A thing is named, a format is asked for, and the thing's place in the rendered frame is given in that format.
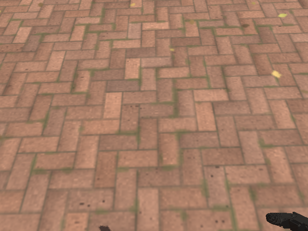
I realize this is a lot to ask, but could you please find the robot right hand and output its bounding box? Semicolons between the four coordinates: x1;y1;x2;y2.
266;212;308;231

